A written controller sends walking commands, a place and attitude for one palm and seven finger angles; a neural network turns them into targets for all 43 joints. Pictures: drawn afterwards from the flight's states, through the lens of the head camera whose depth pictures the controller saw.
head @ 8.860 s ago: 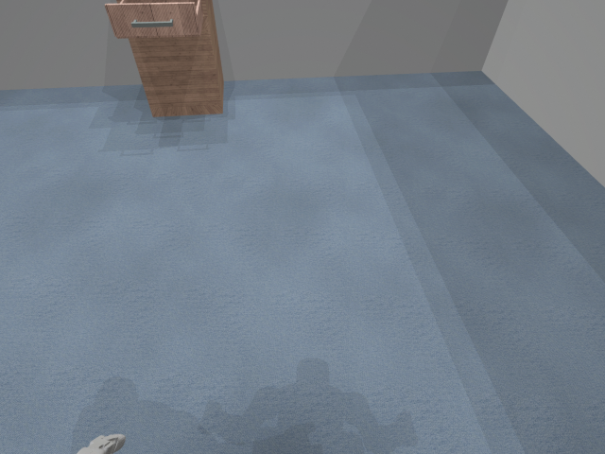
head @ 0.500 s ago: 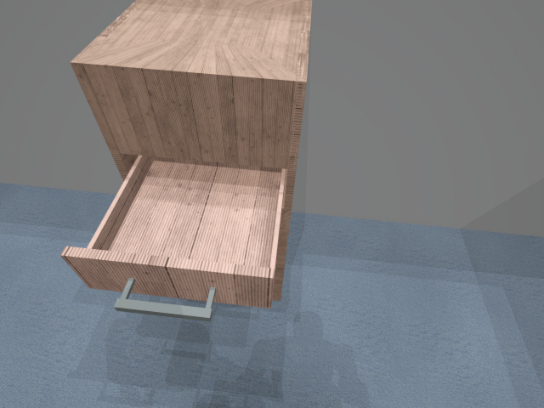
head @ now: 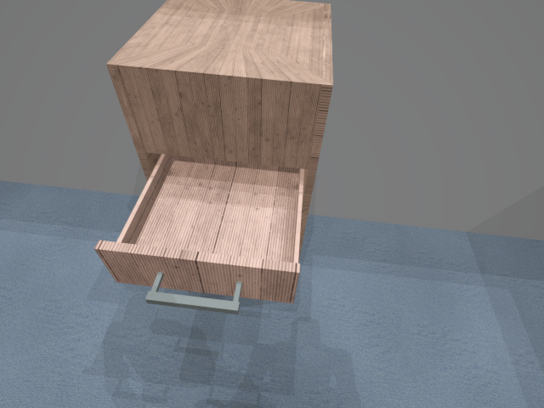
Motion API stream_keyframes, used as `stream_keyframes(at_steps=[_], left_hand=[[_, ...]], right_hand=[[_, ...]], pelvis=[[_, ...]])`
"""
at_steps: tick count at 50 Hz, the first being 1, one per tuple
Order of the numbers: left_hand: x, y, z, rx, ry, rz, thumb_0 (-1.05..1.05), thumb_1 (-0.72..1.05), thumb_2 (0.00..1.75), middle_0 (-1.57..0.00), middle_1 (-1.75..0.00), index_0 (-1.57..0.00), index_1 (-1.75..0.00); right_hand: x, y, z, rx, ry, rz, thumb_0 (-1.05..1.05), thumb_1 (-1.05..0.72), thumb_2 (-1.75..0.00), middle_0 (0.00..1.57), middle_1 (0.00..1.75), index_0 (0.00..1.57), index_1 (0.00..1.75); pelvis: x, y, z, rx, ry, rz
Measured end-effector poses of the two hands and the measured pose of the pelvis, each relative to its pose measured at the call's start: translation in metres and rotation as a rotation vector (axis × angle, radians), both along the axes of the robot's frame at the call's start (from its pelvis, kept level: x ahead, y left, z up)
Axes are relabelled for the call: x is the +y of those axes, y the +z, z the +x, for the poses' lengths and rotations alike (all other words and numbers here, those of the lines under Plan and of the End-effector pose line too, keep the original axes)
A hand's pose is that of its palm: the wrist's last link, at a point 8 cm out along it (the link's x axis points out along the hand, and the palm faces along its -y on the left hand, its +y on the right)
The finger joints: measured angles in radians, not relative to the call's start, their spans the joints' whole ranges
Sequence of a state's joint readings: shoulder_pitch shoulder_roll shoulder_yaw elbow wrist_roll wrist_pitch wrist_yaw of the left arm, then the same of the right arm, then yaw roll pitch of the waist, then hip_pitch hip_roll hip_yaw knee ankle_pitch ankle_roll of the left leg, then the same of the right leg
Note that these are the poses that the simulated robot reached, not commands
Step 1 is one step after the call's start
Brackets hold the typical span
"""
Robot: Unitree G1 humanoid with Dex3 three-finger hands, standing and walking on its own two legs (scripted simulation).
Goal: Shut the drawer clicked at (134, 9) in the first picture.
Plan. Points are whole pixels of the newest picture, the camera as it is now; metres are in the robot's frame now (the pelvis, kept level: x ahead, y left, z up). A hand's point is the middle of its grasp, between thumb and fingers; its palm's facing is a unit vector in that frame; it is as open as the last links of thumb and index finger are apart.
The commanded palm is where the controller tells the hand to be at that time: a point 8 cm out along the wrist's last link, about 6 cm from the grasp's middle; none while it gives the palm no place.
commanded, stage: come to a stop and stand still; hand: left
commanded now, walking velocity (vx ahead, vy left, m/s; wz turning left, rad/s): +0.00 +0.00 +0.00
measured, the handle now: (195, 292) +0.34 +0.17 -0.13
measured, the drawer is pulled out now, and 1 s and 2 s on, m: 0.28 0.28 0.28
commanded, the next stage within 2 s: look again from close up in 0.46 s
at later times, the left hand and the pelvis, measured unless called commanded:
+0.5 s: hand out of the picture -0.05 +0.18 -0.18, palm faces +0.03 -0.99 -0.15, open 7.3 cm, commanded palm none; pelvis -0.01 +0.03 +0.00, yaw -1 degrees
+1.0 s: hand out of the picture -0.05 +0.17 -0.18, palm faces +0.03 -0.99 -0.15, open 7.3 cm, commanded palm none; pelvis -0.01 +0.02 +0.00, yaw -1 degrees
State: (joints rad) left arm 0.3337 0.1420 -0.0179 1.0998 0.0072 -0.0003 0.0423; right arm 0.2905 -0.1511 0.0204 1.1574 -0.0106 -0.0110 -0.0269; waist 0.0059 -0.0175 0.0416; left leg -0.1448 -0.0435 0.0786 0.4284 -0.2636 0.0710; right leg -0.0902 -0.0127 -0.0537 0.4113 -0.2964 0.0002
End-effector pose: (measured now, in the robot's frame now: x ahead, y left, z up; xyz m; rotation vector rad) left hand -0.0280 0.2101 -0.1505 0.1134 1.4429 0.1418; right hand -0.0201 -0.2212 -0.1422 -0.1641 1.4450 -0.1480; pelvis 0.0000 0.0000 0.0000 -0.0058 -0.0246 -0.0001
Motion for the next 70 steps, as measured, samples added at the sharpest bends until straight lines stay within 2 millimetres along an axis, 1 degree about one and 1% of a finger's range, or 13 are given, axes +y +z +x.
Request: stream_keyframes(at_steps=[4, 9, 18, 26, 33, 42, 64, 70], left_hand=[[0.002, -0.001, -0.008, 0.015, 0.002, -0.011, 0.0, 0.91, 0.9, -0.19, -0.3, -0.2, -0.3], [0.006, -0.003, -0.014, 0.023, 0.001, -0.023, 0.0, 0.91, 0.9, -0.19, -0.3, -0.2, -0.3], [0.016, -0.002, -0.018, 0.025, 0.004, -0.023, 0.0, 0.91, 0.9, -0.19, -0.3, -0.2, -0.3], [0.022, -0.001, -0.022, 0.031, 0.007, -0.01, 0.0, 0.91, 0.9, -0.19, -0.3, -0.2, -0.3], [0.022, 0.0, -0.027, 0.04, 0.008, -0.01, 0.0, 0.91, 0.9, -0.19, -0.3, -0.2, -0.3], [0.016, 0.001, -0.03, 0.046, 0.008, -0.014, 0.0, 0.91, 0.9, -0.19, -0.3, -0.2, -0.3], [0.001, 0.002, -0.024, 0.023, -0.001, -0.017, 0.0, 0.91, 0.9, -0.19, -0.3, -0.2, -0.3], [0.006, -0.002, -0.02, -0.003, -0.008, -0.003, 0.0, 0.91, 0.9, -0.2, -0.3, -0.2, -0.3]], right_hand=[[0.011, 0.0, -0.012, 0.019, -0.012, 0.005, 0.01, -0.91, -0.89, 0.2, 0.3, 0.2, 0.3], [0.023, 0.0, -0.019, 0.021, -0.022, 0.013, 0.01, -0.91, -0.89, 0.2, 0.3, 0.2, 0.3], [0.041, -0.002, -0.02, 0.004, -0.032, 0.025, 0.0, -0.91, -0.89, 0.2, 0.3, 0.2, 0.3], [0.048, -0.004, -0.02, -0.007, -0.04, 0.032, 0.0, -0.91, -0.89, 0.2, 0.3, 0.2, 0.3], [0.047, -0.004, -0.023, -0.004, -0.046, 0.031, 0.0, -0.91, -0.89, 0.2, 0.3, 0.2, 0.3], [0.042, -0.003, -0.028, 0.009, -0.049, 0.03, 0.0, -0.91, -0.89, 0.2, 0.3, 0.2, 0.3], [0.033, -0.004, -0.033, 0.014, -0.051, 0.046, 0.0, -0.91, -0.89, 0.19, 0.3, 0.2, 0.3], [0.025, -0.008, -0.021, -0.032, -0.004, 0.04, 0.0, -0.91, -0.89, 0.2, 0.3, 0.2, 0.3]], pelvis=[[0.007, 0.0, -0.003, -0.001, -0.002, -0.002], [0.015, 0.0, -0.006, 0.001, -0.005, -0.003], [0.028, 0.0, -0.009, 0.005, -0.01, 0.002], [0.033, 0.0, -0.01, 0.005, -0.015, 0.006], [0.032, 0.0, -0.012, 0.006, -0.018, 0.006], [0.029, 0.001, -0.013, 0.008, -0.017, 0.005], [0.015, 0.001, -0.017, 0.008, -0.015, 0.004], [0.014, -0.005, -0.021, 0.027, 0.005, -0.01]])
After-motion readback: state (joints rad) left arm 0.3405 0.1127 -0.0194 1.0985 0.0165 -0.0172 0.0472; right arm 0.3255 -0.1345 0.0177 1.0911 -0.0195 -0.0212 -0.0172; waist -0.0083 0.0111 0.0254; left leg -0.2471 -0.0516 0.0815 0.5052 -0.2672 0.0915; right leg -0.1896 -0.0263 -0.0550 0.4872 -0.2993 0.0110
